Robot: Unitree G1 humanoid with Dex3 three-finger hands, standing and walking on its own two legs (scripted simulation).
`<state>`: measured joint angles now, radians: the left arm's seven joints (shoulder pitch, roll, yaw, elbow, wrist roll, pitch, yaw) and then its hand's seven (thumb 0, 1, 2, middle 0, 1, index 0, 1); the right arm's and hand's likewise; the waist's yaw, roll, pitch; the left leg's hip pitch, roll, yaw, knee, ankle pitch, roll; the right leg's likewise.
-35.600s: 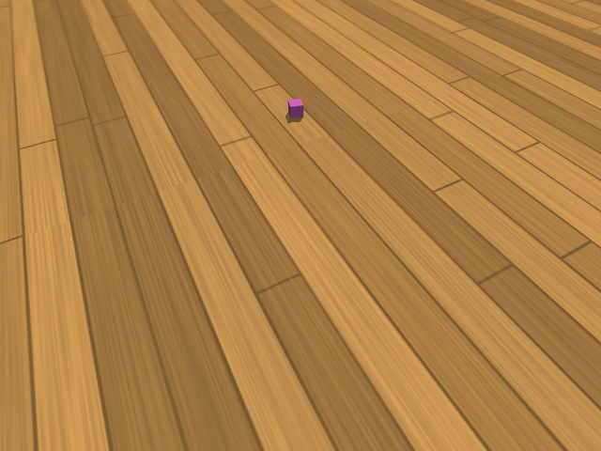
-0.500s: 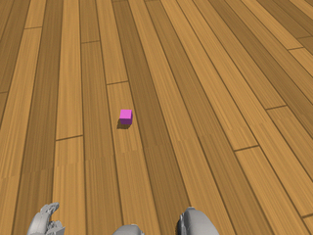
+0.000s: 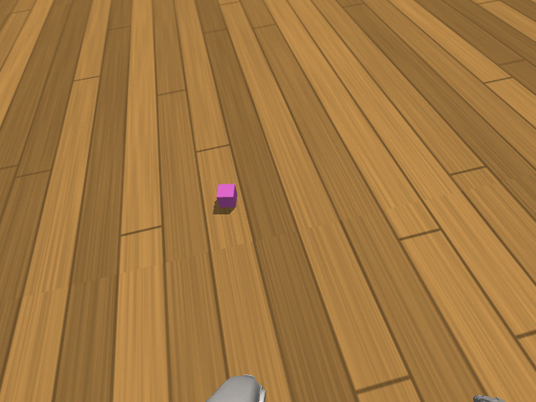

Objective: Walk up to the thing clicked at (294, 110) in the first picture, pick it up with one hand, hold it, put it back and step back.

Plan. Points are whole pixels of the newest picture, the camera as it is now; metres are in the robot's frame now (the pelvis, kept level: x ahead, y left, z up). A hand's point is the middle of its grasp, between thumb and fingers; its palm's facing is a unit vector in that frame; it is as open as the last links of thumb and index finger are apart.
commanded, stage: step back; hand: left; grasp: from above
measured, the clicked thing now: (227, 195) +1.05 +0.30 -0.72
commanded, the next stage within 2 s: stand in 0.98 s
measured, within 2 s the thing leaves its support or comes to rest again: neither
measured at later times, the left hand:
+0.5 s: hand out of the picture +0.03 +0.26 -0.14, palm faces +0.08 -0.92 -0.38, open 7.4 cm
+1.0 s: hand out of the picture +0.12 +0.29 -0.14, palm faces +0.04 -0.93 -0.36, open 7.4 cm
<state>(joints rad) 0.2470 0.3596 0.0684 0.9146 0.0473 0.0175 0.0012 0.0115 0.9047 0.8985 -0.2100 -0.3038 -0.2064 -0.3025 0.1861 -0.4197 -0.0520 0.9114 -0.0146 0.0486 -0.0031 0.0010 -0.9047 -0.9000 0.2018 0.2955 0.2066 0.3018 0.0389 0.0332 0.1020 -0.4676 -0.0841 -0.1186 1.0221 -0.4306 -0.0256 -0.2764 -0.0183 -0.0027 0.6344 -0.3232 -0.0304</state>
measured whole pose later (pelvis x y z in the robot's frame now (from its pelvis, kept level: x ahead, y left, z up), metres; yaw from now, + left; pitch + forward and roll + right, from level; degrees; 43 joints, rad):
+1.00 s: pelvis +0.03 +0.03 +0.01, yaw +1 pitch -2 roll +0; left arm 0.07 0.37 0.02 1.08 0.00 -0.02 0.00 0.01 0.91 0.90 -0.21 -0.30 -0.20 -0.30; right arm 0.02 -0.32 -0.02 1.09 -0.01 -0.01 0.01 0.00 -0.90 -0.90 0.20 0.30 0.21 0.30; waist 0.02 0.00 0.07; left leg -0.20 0.02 0.04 0.46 -0.23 0.00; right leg -0.14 -0.03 0.00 0.45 -0.27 0.02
